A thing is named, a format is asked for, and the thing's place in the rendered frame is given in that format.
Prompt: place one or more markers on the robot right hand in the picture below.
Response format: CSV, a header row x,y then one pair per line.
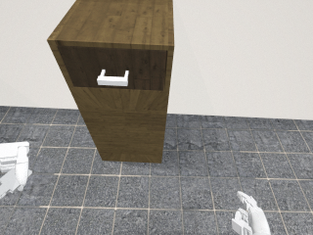
x,y
251,221

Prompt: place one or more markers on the drawer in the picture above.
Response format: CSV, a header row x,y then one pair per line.
x,y
146,68

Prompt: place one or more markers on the robot left hand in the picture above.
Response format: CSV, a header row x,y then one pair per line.
x,y
14,161

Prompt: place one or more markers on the handle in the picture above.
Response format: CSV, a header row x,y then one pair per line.
x,y
113,80

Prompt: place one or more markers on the cabinet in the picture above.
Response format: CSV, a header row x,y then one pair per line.
x,y
126,125

